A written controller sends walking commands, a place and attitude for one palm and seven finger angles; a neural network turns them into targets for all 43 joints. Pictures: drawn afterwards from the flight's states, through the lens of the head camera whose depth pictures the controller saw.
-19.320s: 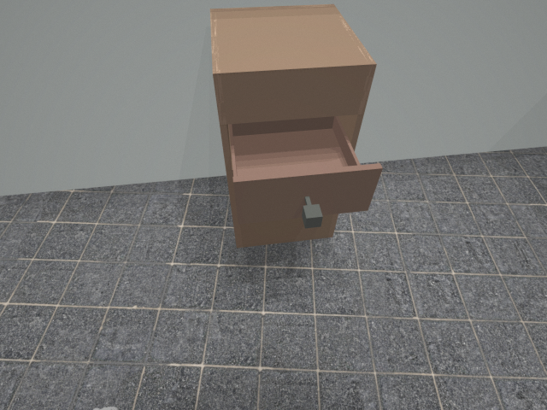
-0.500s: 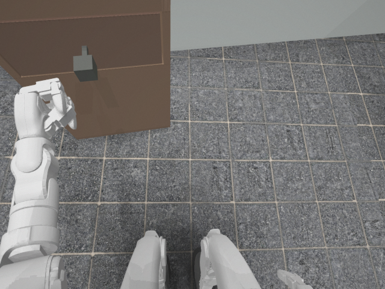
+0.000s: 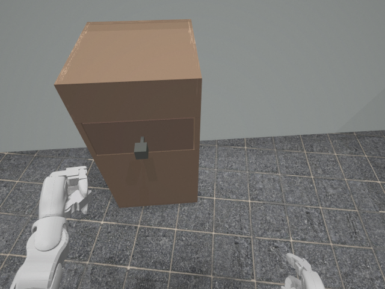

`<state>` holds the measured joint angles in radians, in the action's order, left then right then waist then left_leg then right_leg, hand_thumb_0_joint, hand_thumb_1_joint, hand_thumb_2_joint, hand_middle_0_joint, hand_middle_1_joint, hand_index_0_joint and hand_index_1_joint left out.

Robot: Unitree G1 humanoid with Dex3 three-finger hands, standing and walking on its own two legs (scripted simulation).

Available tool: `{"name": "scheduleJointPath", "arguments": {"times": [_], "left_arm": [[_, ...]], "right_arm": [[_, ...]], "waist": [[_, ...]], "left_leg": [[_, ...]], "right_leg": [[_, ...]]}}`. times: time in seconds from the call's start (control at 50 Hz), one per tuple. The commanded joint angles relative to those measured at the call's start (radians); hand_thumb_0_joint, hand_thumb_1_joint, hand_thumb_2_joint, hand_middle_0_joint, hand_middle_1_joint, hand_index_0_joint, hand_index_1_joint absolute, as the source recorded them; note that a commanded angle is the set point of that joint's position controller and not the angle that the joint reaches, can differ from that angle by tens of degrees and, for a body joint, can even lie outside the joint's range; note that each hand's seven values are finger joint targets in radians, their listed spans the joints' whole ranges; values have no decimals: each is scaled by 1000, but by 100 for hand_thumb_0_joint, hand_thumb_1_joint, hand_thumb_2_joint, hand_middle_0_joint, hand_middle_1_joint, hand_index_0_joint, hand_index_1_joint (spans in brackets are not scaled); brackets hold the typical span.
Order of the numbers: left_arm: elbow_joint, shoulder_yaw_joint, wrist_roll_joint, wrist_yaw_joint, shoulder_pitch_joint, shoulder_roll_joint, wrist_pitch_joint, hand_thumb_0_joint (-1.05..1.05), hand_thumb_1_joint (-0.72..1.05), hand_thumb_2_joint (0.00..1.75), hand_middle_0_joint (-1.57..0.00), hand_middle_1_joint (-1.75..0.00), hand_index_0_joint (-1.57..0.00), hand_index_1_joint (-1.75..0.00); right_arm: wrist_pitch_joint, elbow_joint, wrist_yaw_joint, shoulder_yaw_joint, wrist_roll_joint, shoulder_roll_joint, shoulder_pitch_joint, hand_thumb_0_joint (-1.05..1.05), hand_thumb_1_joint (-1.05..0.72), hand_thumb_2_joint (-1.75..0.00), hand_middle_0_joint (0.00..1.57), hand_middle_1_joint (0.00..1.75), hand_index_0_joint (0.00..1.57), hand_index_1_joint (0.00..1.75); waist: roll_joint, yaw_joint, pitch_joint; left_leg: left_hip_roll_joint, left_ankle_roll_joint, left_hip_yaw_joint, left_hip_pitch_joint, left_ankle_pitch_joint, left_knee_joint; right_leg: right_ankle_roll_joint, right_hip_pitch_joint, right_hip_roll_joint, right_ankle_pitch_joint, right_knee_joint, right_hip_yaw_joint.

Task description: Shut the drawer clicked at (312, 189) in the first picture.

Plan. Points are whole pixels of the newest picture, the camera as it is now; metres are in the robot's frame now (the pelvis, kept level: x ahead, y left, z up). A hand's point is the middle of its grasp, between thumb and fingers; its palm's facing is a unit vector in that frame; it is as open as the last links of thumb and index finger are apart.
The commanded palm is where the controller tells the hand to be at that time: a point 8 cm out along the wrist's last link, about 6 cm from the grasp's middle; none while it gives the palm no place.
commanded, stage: draw the hand back to the body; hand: left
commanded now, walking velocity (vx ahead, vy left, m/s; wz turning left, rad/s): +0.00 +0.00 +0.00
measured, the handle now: (141, 146) +0.62 +0.22 -0.18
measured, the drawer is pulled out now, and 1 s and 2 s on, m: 0.00 0.00 0.00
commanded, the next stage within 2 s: step back with the hand held close in 0.60 s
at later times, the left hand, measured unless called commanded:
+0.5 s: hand (10, 214) +0.18 +0.23 +0.21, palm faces +0.41 -0.82 -0.40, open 3.2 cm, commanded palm +0.14 +0.28 +0.20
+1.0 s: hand (42, 216) +0.19 +0.22 +0.17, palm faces +0.30 -0.84 -0.46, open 3.2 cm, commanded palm +0.12 +0.27 +0.20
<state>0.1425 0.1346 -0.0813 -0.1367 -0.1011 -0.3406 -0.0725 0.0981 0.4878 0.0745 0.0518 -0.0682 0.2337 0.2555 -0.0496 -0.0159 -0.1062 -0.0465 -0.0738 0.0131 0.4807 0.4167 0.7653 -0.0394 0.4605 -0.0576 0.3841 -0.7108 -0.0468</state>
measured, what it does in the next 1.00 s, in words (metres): stands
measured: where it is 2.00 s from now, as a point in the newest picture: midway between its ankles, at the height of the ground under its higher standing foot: outside the picture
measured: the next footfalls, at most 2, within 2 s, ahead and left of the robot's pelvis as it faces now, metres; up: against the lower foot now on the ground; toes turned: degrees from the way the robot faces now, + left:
none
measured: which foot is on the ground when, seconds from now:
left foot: down 0.00-1.00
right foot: down 0.00-1.00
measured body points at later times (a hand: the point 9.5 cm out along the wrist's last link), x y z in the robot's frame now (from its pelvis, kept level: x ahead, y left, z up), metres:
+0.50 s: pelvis +0.01 -0.01 +0.03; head -0.02 -0.03 +0.47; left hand +0.15 +0.27 +0.23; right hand +0.21 -0.22 -0.05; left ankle -0.02 +0.07 -0.71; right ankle -0.02 -0.10 -0.71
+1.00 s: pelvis -0.01 -0.01 +0.03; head +0.01 -0.03 +0.48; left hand +0.17 +0.26 +0.20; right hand +0.15 -0.27 -0.07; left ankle -0.02 +0.07 -0.71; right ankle -0.02 -0.10 -0.71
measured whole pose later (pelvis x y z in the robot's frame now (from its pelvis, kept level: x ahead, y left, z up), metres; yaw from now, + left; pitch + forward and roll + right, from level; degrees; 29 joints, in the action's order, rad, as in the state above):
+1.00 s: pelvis -0.01 -0.01 +0.03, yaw +0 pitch +2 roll -1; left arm -0.43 0.33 -0.07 -0.10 -0.60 -0.34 -0.20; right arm -0.01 0.58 0.04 -0.03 -0.02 0.26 0.19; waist -0.07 -0.03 0.00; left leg -0.04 -0.06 0.02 0.23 0.26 0.46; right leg -0.05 0.21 -0.07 0.22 -0.41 -0.03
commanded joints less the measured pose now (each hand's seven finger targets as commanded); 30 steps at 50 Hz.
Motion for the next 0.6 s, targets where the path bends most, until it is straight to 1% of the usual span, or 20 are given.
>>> {"name": "scheduleJointPath", "arguments": {"times": [0.0, 0.04, 0.08, 0.14, 0.16, 0.2, 0.26, 0.28, 0.3, 0.32, 0.34, 0.36, 0.38, 0.4, 0.42, 0.44, 0.48, 0.52, 0.54, 0.58], "left_arm": [[-353, 42, -1, -8, 63, -123, -31, 0, 90, 90, -140, -160, -140, -160], [-388, 51, -7, 1, -27, -117, -19, 0, 90, 90, -140, -160, -140, -160], [-429, 77, -10, 10, -80, -129, -14, 0, 90, 90, -140, -160, -140, -160], [-558, 136, -12, 13, -117, -167, -20, 0, 90, 90, -140, -160, -140, -160], [-591, 166, -17, 14, -132, -194, -22, 0, 90, 90, -140, -160, -140, -160], [-676, 197, -18, 14, -176, -203, -30, 0, 90, 90, -140, -160, -140, -160], [-778, 222, -21, 18, -262, -205, -35, 0, 90, 90, -140, -160, -140, -160], [-801, 211, -24, 20, -285, -183, -37, 0, 90, 90, -140, -160, -140, -160], [-835, 215, -22, 21, -291, -184, -40, 0, 90, 90, -140, -160, -140, -160], [-862, 219, -22, 21, -312, -180, -46, 0, 90, 90, -140, -160, -140, -160], [-892, 232, -20, 21, -331, -187, -50, 0, 90, 90, -140, -160, -140, -160], [-883, 253, -22, 21, -359, -196, -51, 0, 90, 90, -140, -160, -140, -160], [-880, 251, -27, 24, -395, -178, -49, 0, 90, 90, -140, -160, -140, -160], [-898, 276, -26, 24, -397, -197, -55, 0, 90, 90, -140, -160, -140, -160], [-817, 252, -23, 27, -426, -153, -50, 0, 90, 90, -140, -160, -140, -160], [-780, 246, -25, 30, -421, -137, -45, 0, 90, 90, -140, -160, -140, -160], [-713, 210, -26, 37, -407, -96, -36, 0, 90, 90, -140, -160, -140, -160], [-735, 227, -21, 33, -365, -122, -50, 0, 90, 90, -140, -160, -140, -160], [-761, 245, -17, 31, -347, -149, -57, 0, 90, 90, -140, -160, -140, -160], [-833, 247, -17, 26, -329, -166, -67, 0, 90, 90, -140, -160, -140, -160]], "right_arm": [[-95, -138, 14, -46, 7, 120, -101, 0, -90, -90, 20, 30, 20, 30], [-111, -131, 8, -43, 9, 119, -119, 0, -90, -90, 20, 30, 20, 30], [-122, -122, 6, -40, 11, 118, -137, 0, -90, -90, 20, 30, 20, 30], [-144, -118, 5, -42, 18, 109, -156, 0, -90, -90, 20, 30, 20, 30], [-153, -114, 2, -39, 22, 110, -159, 0, -90, -90, 20, 30, 20, 30], [-169, -114, 1, -38, 26, 99, -161, 0, -90, -90, 20, 30, 20, 30], [-195, -108, -10, -38, 30, 93, -164, 0, -90, -90, 20, 30, 20, 30], [-203, -108, -11, -37, 31, 90, -163, 0, -90, -90, 20, 30, 20, 30], [-211, -106, -14, -38, 30, 90, -165, 0, -90, -90, 20, 30, 20, 30], [-222, -103, -16, -41, 32, 89, -159, 0, -90, -90, 20, 30, 20, 30], [-230, -100, -18, -44, 32, 92, -158, 0, -90, -90, 20, 30, 20, 30], [-238, -94, -20, -46, 35, 92, -160, 0, -90, -90, 20, 30, 20, 30], [-238, -95, -20, -49, 34, 89, -165, 0, -90, -90, 20, 30, 20, 30], [-240, -95, -21, -49, 32, 90, -166, 0, -90, -90, 20, 30, 20, 30], [-236, -81, -19, -54, 34, 87, -165, 0, -90, -90, 20, 30, 20, 30], [-228, -78, -20, -56, 35, 94, -162, 0, -90, -90, 20, 30, 20, 30], [-212, -73, -17, -61, 30, 97, -163, 0, -90, -90, 20, 30, 20, 30], [-210, -76, -12, -63, 32, 100, -163, 0, -90, -90, 20, 30, 20, 30], [-212, -79, -9, -62, 35, 103, -165, 0, -90, -90, 20, 30, 20, 30], [-225, -88, -4, -59, 40, 96, -173, 0, -90, -90, 20, 30, 20, 30]], "waist": [[-36, 6, -146], [13, 15, -91], [29, 22, -47], [13, 33, -33], [-13, 40, -24], [-31, 47, -50], [-64, 54, -31], [-66, 50, -13], [-95, 51, -2], [-79, 50, -8], [-97, 52, -17], [-54, 59, -3], [-41, 58, 20], [-7, 62, 17], [37, 54, 71], [76, 52, 88], [79, 36, 168], [51, 41, 135], [44, 50, 97], [-13, 57, 27]], "left_leg": [[94, 55, -103, -248, -448, -198], [97, 55, -103, -252, -433, -232], [95, 54, -100, -266, -423, -266], [98, 54, -95, -305, -427, -298], [95, 56, -103, -305, -407, -312], [89, 56, -91, -333, -441, -324], [89, 61, -93, -347, -466, -335], [87, 62, -94, -347, -464, -342], [90, 65, -94, -354, -465, -347], [92, 66, -96, -362, -480, -348], [94, 67, -94, -375, -505, -345], [91, 67, -96, -361, -496, -347], [90, 63, -85, -354, -479, -347], [88, 62, -86, -346, -457, -350], [87, 57, -78, -334, -428, -352], [83, 50, -74, -320, -398, -354], [81, 44, -67, -296, -320, -358], [75, 37, -70, -301, -284, -360], [71, 32, -68, -316, -287, -358], [66, 31, -67, -337, -291, -355]], "right_leg": [[2, -177, 62, -320, 146, 37], [4, -207, 64, -318, 182, 32], [3, -235, 64, -323, 218, 34], [3, -272, 67, -329, 252, 34], [-1, -287, 64, -317, 262, 34], [-2, -326, 66, -350, 273, 39], [-3, -340, 61, -361, 292, 42], [-3, -339, 61, -360, 295, 39], [-2, -332, 61, -355, 302, 41], [0, -336, 60, -360, 301, 36], [1, -336, 59, -372, 303, 39], [-1, -343, 53, -376, 309, 35], [1, -341, 54, -378, 311, 38], [1, -346, 52, -373, 313, 37], [2, -322, 49, -360, 317, 37], [5, -315, 52, -352, 326, 37], [8, -275, 54, -291, 348, 45], [9, -285, 61, -255, 349, 49], [10, -297, 62, -259, 349, 54], [7, -339, 69, -266, 339, 63]]}}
